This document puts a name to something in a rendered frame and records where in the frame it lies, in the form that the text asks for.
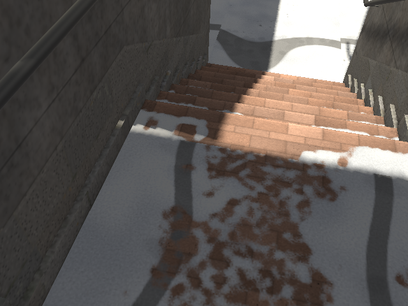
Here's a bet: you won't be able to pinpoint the stairs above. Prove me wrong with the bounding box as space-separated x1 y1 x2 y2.
156 63 399 140

